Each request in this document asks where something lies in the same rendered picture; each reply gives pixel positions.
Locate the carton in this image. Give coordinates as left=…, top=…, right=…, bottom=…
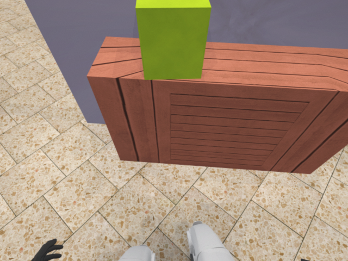
left=135, top=0, right=211, bottom=80

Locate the left robot hand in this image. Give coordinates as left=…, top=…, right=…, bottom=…
left=31, top=239, right=63, bottom=261

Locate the robot right thigh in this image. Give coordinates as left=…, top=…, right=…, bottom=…
left=187, top=223, right=234, bottom=261

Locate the pedestal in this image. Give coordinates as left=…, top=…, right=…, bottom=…
left=87, top=36, right=348, bottom=174

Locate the robot left thigh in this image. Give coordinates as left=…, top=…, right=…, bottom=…
left=118, top=246, right=156, bottom=261

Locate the robot thigh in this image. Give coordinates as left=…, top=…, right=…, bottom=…
left=118, top=246, right=156, bottom=261
left=187, top=223, right=234, bottom=261

